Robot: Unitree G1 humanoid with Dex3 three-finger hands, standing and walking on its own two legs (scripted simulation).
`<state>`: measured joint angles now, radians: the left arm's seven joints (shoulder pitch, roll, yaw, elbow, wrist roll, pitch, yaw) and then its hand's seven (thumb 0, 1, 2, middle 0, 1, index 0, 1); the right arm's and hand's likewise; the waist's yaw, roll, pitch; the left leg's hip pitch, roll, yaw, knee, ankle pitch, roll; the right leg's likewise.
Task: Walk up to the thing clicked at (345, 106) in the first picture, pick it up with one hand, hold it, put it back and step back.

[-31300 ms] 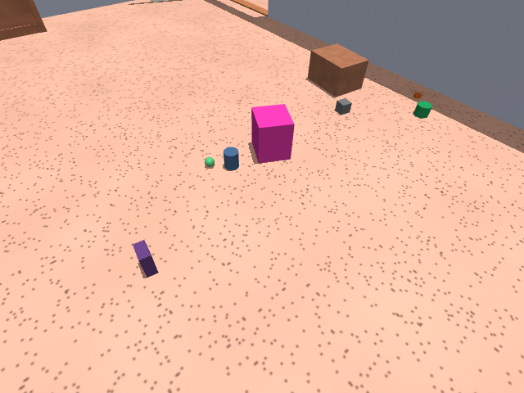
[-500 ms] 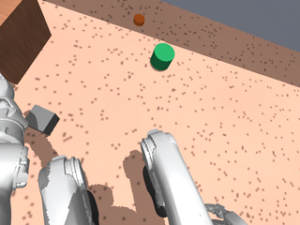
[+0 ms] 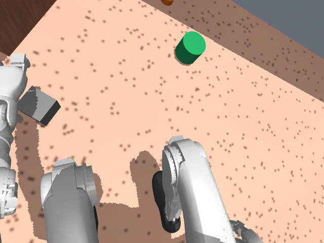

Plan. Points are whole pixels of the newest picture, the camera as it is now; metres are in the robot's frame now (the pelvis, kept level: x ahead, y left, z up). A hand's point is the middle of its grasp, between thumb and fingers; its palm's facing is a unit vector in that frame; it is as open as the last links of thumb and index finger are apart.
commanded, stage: home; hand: left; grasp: from above
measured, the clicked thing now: (39, 106) +0.49 +0.23 -0.29
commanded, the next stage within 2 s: none
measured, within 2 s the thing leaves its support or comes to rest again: neither
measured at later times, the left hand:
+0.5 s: hand out of the picture +0.33 +0.22 +0.03, palm faces -0.27 -0.67 -0.69, open 8.2 cm
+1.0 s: hand out of the picture +0.25 +0.20 +0.25, palm faces +0.13 -0.96 -0.26, open 7.4 cm
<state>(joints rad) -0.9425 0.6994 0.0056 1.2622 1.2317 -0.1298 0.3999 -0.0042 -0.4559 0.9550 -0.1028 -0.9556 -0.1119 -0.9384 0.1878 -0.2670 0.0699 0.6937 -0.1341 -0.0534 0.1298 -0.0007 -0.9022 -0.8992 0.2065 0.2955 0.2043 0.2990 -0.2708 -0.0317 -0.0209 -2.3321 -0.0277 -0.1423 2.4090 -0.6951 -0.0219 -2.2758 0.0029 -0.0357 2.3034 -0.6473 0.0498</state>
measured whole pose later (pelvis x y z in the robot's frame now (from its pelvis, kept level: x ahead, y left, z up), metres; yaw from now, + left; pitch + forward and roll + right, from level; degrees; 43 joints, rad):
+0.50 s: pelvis +0.00 -0.01 +0.14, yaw +5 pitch +33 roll -3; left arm -0.31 0.39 -0.01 0.54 0.51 0.06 0.08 0.00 0.67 0.92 -0.23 -0.39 -0.22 -0.39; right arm 0.15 -0.28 -0.04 0.59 0.01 0.01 0.03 0.00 -0.90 -0.90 0.21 0.30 0.20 0.30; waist -0.06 0.04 -0.20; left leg -1.87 0.00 -0.09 1.95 -0.66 -0.03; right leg -1.85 -0.01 -0.02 1.90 -0.62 0.03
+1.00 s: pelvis +0.05 -0.01 +0.33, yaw +7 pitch +18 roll -3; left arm 0.22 0.24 0.04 0.13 -0.01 0.37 0.09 0.01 0.90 0.90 -0.21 -0.30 -0.20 -0.30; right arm 0.22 -0.20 0.04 0.55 0.04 -0.11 -0.12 0.01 -0.90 -0.90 0.21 0.30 0.21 0.30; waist -0.08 0.03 -0.20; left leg -1.06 0.02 -0.08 1.29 -0.55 -0.02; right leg -1.03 -0.01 -0.04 1.23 -0.52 0.02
